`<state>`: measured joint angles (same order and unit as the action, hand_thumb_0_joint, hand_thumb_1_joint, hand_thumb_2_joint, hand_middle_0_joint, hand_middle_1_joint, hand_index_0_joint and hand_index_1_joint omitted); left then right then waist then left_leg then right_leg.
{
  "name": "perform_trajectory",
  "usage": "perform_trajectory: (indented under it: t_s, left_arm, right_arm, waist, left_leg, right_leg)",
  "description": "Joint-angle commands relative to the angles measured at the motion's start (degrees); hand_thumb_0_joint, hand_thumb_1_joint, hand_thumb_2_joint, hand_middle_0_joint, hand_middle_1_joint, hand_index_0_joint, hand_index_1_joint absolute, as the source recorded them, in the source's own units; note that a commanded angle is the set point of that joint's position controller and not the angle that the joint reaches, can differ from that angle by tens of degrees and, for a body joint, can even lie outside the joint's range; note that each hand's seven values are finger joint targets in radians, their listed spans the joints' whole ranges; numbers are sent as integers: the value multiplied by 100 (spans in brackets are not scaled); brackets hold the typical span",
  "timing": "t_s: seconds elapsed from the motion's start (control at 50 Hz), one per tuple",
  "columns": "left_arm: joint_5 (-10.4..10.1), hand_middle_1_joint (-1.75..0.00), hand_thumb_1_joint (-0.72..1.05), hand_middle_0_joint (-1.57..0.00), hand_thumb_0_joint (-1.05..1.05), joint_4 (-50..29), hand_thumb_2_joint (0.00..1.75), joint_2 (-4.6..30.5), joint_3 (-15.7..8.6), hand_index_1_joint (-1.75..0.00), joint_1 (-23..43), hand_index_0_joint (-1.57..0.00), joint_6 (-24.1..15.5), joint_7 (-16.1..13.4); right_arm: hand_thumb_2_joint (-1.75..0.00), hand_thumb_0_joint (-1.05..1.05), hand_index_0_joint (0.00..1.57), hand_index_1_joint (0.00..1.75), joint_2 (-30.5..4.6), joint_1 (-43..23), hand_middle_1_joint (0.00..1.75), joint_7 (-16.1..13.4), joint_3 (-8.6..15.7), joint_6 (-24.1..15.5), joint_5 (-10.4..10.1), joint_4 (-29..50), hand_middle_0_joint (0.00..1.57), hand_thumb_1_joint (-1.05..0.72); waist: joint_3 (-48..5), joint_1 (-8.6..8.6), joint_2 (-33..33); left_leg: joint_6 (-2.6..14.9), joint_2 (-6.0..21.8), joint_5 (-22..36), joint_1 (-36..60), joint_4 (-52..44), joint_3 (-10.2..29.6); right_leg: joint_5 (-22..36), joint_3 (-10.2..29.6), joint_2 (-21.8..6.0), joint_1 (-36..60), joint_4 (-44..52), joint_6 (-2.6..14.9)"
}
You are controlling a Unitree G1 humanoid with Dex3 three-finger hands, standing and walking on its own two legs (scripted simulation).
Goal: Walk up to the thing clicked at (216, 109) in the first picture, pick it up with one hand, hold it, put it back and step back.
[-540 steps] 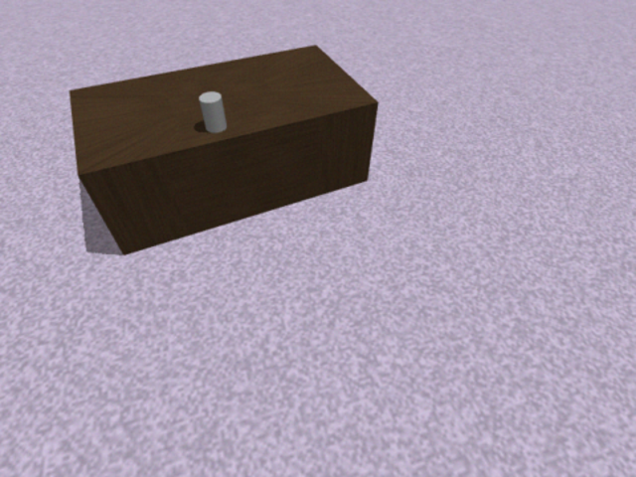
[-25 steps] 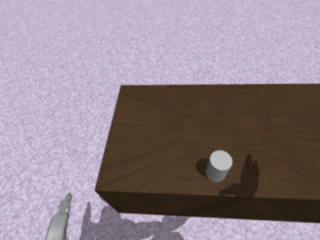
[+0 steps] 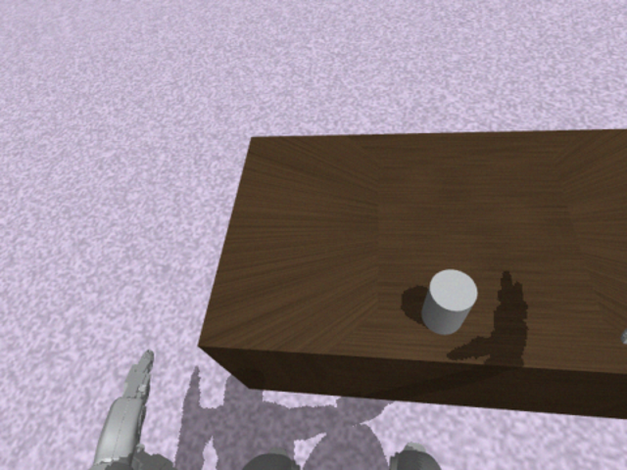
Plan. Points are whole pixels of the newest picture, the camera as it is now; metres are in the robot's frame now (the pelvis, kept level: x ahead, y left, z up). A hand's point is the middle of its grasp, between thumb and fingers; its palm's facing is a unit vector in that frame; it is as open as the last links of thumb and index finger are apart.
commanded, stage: approach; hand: right
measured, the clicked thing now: (447, 303) +0.44 -0.18 -0.24
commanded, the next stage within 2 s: close in in 0.30 s
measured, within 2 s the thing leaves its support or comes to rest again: neither
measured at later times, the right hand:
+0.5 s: hand (514, 320) +0.40 -0.28 -0.21, palm faces +0.14 +0.99 +0.05, open 17.6 cm
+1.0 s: hand (466, 313) +0.41 -0.21 -0.21, palm faces +0.14 +0.99 +0.04, open 17.7 cm
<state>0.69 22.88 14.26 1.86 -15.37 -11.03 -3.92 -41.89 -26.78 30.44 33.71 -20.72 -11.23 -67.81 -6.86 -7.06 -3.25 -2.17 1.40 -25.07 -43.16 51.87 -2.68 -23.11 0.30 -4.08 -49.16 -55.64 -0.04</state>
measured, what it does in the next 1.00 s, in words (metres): lowers itself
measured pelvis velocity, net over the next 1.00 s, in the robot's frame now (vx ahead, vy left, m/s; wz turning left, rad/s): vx -0.05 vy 0.01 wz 0.07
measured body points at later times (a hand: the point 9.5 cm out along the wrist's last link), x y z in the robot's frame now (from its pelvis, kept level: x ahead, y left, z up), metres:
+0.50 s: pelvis -0.04 +0.00 -0.14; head +0.14 -0.09 +0.26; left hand +0.13 +0.26 -0.06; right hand +0.38 -0.34 -0.21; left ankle +0.00 +0.15 -0.68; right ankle +0.03 -0.12 -0.68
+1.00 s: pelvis -0.05 +0.01 -0.16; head +0.13 -0.07 +0.25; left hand +0.12 +0.27 -0.06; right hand +0.39 -0.26 -0.21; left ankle +0.00 +0.15 -0.68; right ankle +0.03 -0.12 -0.68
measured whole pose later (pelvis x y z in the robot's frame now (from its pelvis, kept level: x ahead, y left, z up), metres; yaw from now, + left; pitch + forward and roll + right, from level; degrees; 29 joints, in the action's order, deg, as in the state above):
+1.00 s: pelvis -0.05 +0.01 -0.16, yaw +4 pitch +30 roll +6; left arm 4.1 -18.8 16.5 -8.7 -28.2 -7.6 4.1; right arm -26.0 -27.4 11.3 35.0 -35.7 -4.2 -54.4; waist -10.5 -16.6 -2.2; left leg -1.6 -0.6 -37.5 -85.9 93.1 -3.6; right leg -34.5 4.8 -6.1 -92.7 -96.4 -0.7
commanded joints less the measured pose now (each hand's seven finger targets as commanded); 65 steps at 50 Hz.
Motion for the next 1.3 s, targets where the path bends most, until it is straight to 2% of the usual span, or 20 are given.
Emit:
perform_trajectory:
  t_s: [0.0,0.1,0.16,0.24,0.26,0.28,0.3,0.34,0.46,0.52,0.58,0.6,0.64,0.72,0.8,1.0,1.12,1.16,1.24,1.28]
  left_arm:
    - [114,-5,-56,-5,0,-1457,5,1093,-665,-6,-316,-4,-406,-26]
    - [228,-4,-54,-4,0,-2025,4,1233,-965,-4,-615,-4,-472,78]
    - [298,-4,-54,-4,0,-2520,4,1349,-1152,-4,-568,-4,-521,114]
    - [372,-4,-54,-4,0,-2819,4,1076,-981,-4,-764,-4,-557,247]
    - [386,-4,-54,-4,0,-2986,4,1293,-1113,-4,-688,-4,-580,236]
    - [397,-4,-54,-4,0,-3252,4,1336,-1124,-4,-694,-4,-577,245]
    - [407,-4,-54,-4,0,-3580,4,1449,-1304,-4,-664,-4,-583,251]
    - [443,-4,-53,-4,0,-3583,3,1499,-1385,-4,-872,-4,-574,333]
    - [403,-5,-56,-5,0,-4369,4,1722,-1746,-4,-1231,-5,-479,485]
    - [357,-4,-55,-5,0,-4377,4,1496,-1784,-4,-1483,-5,-390,572]
    - [340,-5,-54,-5,0,-4599,4,1688,-2001,-4,-1498,-5,-295,568]
    - [337,-5,-54,-5,0,-4498,4,1623,-1974,-5,-1502,-5,-223,581]
    - [326,-5,-54,-5,0,-4278,3,1364,-1867,-4,-1524,-5,-147,619]
    - [325,-5,-55,-5,0,-4966,4,1595,-2033,-5,-1387,-5,-48,599]
    - [325,-5,-55,-5,0,-4985,4,1316,-1918,-5,-1593,-5,17,625]
    - [280,-5,-55,-5,0,-5245,4,1270,-2008,-4,-1644,-5,101,637]
    - [298,-4,-59,-5,0,-5280,8,1158,-1945,-6,-1815,-3,126,682]
    - [295,-4,-60,-5,0,-5557,8,1322,-2082,-7,-1687,-3,124,672]
    - [297,-4,-59,-5,0,-5357,8,1271,-2169,-6,-1757,-3,151,712]
    - [297,-5,-56,-5,0,-5517,6,1354,-2202,-6,-1658,-4,152,719]
  right_arm:
    - [-2,0,7,5,-1293,-1105,5,76,413,-1036,-342,1002,6,61]
    - [-2,0,7,5,-1297,-1151,5,-4,755,-1637,-397,1204,6,61]
    - [-3,0,7,5,-1758,-1618,5,-107,1069,-2029,-289,1716,6,61]
    - [-5,0,6,6,-1067,-1229,6,-62,844,-2146,-193,1150,5,59]
    - [-5,0,6,5,-1129,-1171,6,-81,843,-2142,-142,1010,5,57]
    - [-5,0,6,6,-1724,-1465,6,-159,1221,-2218,-102,1514,5,58]
    - [-6,0,5,6,-1648,-1644,6,-207,1082,-2227,-34,1599,5,57]
    - [-6,0,5,6,-1139,-1377,6,-237,957,-2189,-67,1116,4,58]
    - [-5,0,6,5,-1473,-1541,5,-629,1239,-2222,128,1676,6,58]
    - [-5,0,6,5,-712,-1450,5,-802,788,-2123,184,1855,6,58]
    - [-4,0,5,5,-953,-1666,5,-1040,790,-2020,348,2727,5,58]
    - [-4,0,5,5,-942,-1674,5,-1129,772,-1990,377,2817,5,57]
    - [-4,0,5,5,-211,-1454,5,-1245,452,-1893,352,2555,5,57]
    - [-4,0,5,5,-285,-1303,5,-1556,534,-1797,503,2623,5,59]
    - [-4,0,5,5,294,-1258,5,-1742,307,-1774,507,2466,4,61]
    - [-4,0,3,5,571,-1458,5,-2044,99,-1922,712,2371,2,61]
    - [-7,0,4,7,737,-1444,7,-2136,16,-1941,768,2344,3,61]
    - [-5,0,7,7,465,-1535,7,-2210,127,-1982,828,2619,7,61]
    - [-6,0,15,11,908,-1518,11,-2287,-128,-1974,854,2362,14,61]
    - [-3,0,28,16,651,-1437,16,-2360,31,-2017,923,2448,28,61]
  waist:
    - [-2033,-138,959]
    - [-2109,-218,1361]
    - [-2534,-221,1856]
    - [-2425,-399,1891]
    - [-2530,-407,1916]
    - [-2813,-363,2071]
    - [-3252,-475,2217]
    - [-3048,-629,2138]
    - [-3330,-700,2316]
    - [-3151,-763,2636]
    - [-3636,-668,2967]
    - [-3334,-627,3002]
    - [-2829,-661,2822]
    - [-3143,-619,2270]
    - [-3074,-760,1770]
    - [-2862,-907,1635]
    - [-2979,-900,1704]
    - [-3246,-860,1735]
    - [-2922,-936,1859]
    - [-3068,-902,1764]
  left_leg:
    - [281,-328,1181,-617,256,57]
    - [339,-368,791,-1431,999,7]
    - [399,-397,496,-1928,1444,-21]
    - [421,-398,352,-2416,1903,-46]
    - [436,-400,254,-2572,2043,-79]
    - [447,-397,264,-2616,2124,-77]
    - [453,-394,349,-2611,2211,-56]
    - [450,-425,348,-2990,2528,-155]
    - [486,-431,-3,-3382,2901,-166]
    - [511,-444,-211,-3690,2994,-191]
    - [505,-432,-137,-3742,3117,-201]
    - [518,-434,-286,-3900,3140,-213]
    - [508,-428,-372,-4076,3156,-220]
    - [482,-432,-220,-3695,3130,-224]
    - [414,-460,172,-3327,2968,-130]
    - [417,-436,-97,-3434,2958,-60]
    - [393,-457,232,-3331,2997,-54]
    - [375,-446,317,-3156,2962,-3]
    - [400,-465,162,-3461,3047,-83]
    - [388,-464,224,-3406,3081,-76]
  right_leg:
    - [1489,231,225,1389,-220,95]
    - [1336,349,147,790,-777,17]
    - [1252,452,42,777,-1083,-76]
    - [906,427,33,-10,-1671,-33]
    - [854,477,2,-60,-1724,-63]
    - [822,506,-35,-15,-1803,-83]
    - [950,508,-44,163,-1953,-78]
    - [1064,593,-71,-168,-2204,-97]
    - [387,657,-55,-597,-2531,-97]
    - [110,615,-53,-669,-2534,-120]
    - [217,621,-76,-371,-2575,-169]
    - [35,650,-89,-480,-2521,-175]
    - [-140,644,-86,-804,-2530,-164]
    - [-220,662,-64,-986,-2559,-104]
    - [-26,491,12,-1469,-2846,29]
    - [-382,445,55,-1647,-2816,37]
    - [7,416,61,-1582,-2906,52]
    - [80,421,62,-1472,-2933,53]
    - [-16,421,60,-1511,-2866,25]
    - [60,441,49,-1508,-2930,32]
